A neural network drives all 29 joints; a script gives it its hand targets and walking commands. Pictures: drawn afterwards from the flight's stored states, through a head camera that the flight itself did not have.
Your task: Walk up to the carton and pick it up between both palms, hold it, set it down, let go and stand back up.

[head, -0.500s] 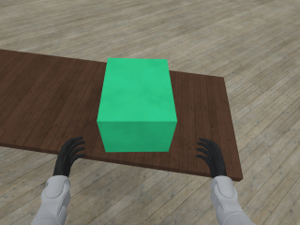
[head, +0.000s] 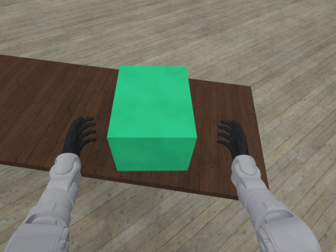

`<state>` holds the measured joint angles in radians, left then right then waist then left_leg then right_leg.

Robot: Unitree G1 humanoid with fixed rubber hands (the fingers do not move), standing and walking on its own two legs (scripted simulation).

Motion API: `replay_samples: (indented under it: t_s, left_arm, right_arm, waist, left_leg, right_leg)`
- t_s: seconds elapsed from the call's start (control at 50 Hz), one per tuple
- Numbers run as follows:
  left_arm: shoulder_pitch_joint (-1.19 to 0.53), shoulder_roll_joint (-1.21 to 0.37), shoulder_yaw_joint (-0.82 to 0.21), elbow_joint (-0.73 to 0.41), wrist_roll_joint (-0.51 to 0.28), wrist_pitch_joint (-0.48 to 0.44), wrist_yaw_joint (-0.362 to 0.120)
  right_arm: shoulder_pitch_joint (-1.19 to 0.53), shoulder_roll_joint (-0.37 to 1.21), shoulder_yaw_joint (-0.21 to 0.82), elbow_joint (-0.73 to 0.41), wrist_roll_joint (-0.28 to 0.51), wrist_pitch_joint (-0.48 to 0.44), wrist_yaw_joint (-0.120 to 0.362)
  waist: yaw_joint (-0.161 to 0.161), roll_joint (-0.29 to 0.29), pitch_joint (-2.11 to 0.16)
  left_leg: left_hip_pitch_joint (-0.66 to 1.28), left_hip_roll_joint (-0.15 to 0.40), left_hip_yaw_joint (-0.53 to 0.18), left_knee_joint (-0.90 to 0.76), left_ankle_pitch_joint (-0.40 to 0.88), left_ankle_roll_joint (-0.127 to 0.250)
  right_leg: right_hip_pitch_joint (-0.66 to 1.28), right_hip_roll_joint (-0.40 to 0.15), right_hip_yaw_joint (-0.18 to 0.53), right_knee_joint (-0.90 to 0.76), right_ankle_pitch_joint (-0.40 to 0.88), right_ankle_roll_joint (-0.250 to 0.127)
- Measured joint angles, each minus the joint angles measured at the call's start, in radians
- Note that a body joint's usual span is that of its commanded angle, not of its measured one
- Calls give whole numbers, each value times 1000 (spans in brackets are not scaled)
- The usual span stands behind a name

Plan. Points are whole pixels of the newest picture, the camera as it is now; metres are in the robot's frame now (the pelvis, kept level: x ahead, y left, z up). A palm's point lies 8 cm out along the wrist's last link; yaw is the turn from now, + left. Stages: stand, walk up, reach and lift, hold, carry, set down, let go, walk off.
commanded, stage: reach and lift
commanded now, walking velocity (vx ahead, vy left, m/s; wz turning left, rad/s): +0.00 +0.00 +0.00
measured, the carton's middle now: (153, 116) +0.53 +0.05 -0.04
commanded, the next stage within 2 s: none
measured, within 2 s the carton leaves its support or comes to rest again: neither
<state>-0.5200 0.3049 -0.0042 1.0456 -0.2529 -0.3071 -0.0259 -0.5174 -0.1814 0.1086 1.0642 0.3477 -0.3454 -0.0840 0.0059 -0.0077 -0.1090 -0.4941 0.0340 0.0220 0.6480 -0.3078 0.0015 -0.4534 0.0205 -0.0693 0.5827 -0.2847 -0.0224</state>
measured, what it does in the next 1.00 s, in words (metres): stands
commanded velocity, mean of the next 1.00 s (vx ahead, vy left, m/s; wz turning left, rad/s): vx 0.00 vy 0.00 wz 0.00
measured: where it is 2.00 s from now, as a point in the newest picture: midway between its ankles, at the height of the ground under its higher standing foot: outside the picture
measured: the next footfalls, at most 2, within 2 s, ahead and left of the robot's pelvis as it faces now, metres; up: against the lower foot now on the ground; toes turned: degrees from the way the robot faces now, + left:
none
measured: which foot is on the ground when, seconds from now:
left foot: down 0.00-1.00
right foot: down 0.00-1.00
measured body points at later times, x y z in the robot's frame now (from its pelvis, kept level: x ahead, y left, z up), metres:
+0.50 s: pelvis -0.01 +0.00 -0.01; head +0.05 +0.01 +0.44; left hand +0.44 +0.23 +0.07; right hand +0.44 -0.19 +0.07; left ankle +0.00 +0.11 -0.73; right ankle +0.00 -0.11 -0.73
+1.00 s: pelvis +0.00 -0.01 -0.01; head +0.09 +0.02 +0.43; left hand +0.49 +0.24 +0.10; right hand +0.49 -0.19 +0.11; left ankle +0.00 +0.11 -0.73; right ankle +0.00 -0.11 -0.73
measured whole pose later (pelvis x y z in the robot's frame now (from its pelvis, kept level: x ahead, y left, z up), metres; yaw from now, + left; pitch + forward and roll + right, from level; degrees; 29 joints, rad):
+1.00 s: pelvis +0.00 -0.01 -0.01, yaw +0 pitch +24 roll -1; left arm -1.20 0.40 -0.15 1.51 -0.37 -0.20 -0.03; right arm -1.13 -0.30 0.10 1.34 0.41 -0.12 -0.05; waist -0.02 -0.03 -0.25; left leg -0.79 0.03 0.02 0.61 -0.24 0.00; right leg -0.76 0.02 -0.08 0.57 -0.23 -0.03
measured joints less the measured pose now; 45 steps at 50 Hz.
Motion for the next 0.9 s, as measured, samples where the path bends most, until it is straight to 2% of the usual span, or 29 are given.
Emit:
replay_samples:
  t_s: [0.28, 0.48, 0.9]
  left_arm:
    - [-241, 15, -29, 197, -34, 27, 3]
    - [-383, 39, -67, 286, -76, 49, 6]
    - [-643, 96, -143, 417, -130, 120, 6]
  right_arm:
    - [-200, -48, 39, 92, 65, 82, -5]
    - [-349, -82, 52, 152, 93, 136, 0]
    - [-581, -119, -5, 237, 71, 236, 25]
  waist:
    - [1, -5, -67]
    - [2, -2, -106]
    - [-16, -15, -143]
  left_leg:
    - [-109, -1, 2, -7, 26, -2]
    - [-208, 1, 3, 14, 31, -3]
    - [-302, -1, -4, -13, 60, -5]
  right_leg:
    - [-116, -1, 1, 6, 19, -2]
    - [-217, -1, 2, 31, 24, -3]
    - [-310, -2, -4, 7, 49, -5]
